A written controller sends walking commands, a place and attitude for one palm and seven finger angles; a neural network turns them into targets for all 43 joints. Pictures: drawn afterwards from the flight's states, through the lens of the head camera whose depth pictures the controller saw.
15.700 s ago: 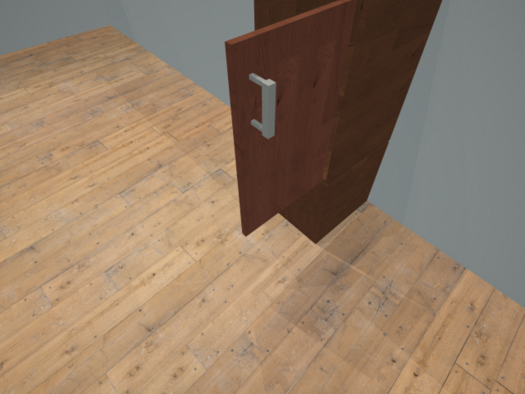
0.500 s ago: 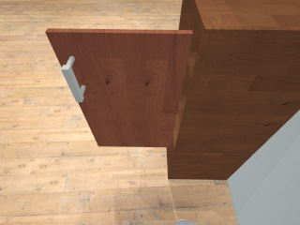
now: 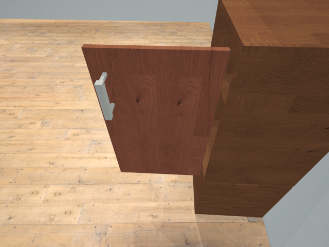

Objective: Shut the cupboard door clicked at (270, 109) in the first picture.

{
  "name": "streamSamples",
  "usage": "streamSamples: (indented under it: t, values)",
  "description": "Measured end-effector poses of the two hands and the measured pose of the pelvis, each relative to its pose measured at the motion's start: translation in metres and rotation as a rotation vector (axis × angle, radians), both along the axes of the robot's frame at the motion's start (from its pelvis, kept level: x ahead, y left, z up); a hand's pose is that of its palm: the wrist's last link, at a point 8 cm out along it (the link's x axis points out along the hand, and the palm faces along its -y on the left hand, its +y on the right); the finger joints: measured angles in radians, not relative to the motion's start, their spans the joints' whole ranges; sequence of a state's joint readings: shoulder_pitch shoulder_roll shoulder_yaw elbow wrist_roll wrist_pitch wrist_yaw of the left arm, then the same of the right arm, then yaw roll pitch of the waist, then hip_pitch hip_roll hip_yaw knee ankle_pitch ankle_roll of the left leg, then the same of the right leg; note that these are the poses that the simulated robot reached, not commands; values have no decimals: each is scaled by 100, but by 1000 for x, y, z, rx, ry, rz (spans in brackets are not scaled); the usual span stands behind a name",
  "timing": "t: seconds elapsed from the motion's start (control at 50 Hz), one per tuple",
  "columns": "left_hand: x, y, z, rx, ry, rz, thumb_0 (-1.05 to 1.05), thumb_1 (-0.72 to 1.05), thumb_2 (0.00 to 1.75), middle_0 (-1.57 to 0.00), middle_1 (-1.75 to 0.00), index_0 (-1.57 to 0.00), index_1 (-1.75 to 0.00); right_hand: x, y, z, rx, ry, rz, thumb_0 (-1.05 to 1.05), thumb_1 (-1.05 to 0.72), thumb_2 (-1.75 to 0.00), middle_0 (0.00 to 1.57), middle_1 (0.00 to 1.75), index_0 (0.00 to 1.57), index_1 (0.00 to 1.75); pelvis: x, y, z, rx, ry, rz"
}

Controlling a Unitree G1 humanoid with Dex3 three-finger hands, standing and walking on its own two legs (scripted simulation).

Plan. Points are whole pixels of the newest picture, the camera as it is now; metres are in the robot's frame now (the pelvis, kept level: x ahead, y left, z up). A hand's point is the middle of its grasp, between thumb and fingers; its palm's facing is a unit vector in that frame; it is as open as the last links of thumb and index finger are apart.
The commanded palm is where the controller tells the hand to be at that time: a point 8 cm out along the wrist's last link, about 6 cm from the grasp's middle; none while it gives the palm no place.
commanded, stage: come to a stop and stand still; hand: left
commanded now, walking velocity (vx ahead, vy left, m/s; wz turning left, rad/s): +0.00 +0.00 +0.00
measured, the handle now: (106, 96) +0.46 +0.20 +0.13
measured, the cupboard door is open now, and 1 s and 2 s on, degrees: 90 90 90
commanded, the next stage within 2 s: look again from close up in 1.10 s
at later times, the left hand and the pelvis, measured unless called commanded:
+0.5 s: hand out of the picture +0.05 +0.16 -0.15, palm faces -0.01 -0.97 -0.25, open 7.3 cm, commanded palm none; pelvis +0.03 -0.02 +0.01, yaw -1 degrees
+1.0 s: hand out of the picture +0.06 +0.13 -0.16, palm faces +0.01 -0.97 -0.24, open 7.3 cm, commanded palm none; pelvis +0.05 -0.05 +0.01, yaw +0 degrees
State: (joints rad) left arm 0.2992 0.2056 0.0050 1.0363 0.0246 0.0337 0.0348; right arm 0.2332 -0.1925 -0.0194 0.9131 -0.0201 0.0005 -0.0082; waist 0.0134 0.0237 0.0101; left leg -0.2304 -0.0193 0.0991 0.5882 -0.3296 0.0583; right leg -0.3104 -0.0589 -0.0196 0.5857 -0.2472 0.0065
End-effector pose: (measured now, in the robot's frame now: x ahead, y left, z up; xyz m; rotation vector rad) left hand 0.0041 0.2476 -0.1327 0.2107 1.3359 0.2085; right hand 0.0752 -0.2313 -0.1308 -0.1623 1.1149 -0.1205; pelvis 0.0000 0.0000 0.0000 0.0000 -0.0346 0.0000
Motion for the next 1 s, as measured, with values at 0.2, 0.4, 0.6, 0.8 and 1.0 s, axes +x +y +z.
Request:
streamSamples:
  t: [0.2, 0.4, 0.6, 0.8, 1.0]
  values:
    - [-22, 9, 20, 36, 73, 12, 1, 91, 90, -20, -30, -20, -30, -6, 7, -8, 38, 51, 16, 0, -93, -90, 20, 30, 21, 30, 10, 6, 8, 20, 18, -12]
    - [14, -23, 16, -13, 63, -12, 1, 90, 90, -20, -30, -20, -30, -43, -3, -15, 42, 221, -11, 0, -91, -90, 20, 30, 20, 30, 24, -7, 11, 25, 22, -11]
    - [59, -45, 14, -17, 9, -44, 1, 92, 90, -21, -30, -21, -30, -60, -9, -16, 66, 307, -45, 0, -91, -90, 20, 30, 20, 30, 37, -27, 12, 25, 23, -11]
    - [70, -60, 13, -16, 0, -34, 0, 92, 90, -21, -30, -20, -30, -48, -21, -16, 70, 313, -45, 0, -91, -90, 20, 30, 20, 30, 45, -44, 12, 22, 28, -5]
    - [54, -74, 10, -30, 41, -7, 0, 92, 90, -21, -30, -20, -30, -30, -38, -13, 48, 287, -34, 0, -91, -90, 20, 30, 20, 30, 49, -55, 13, 18, 29, -1]
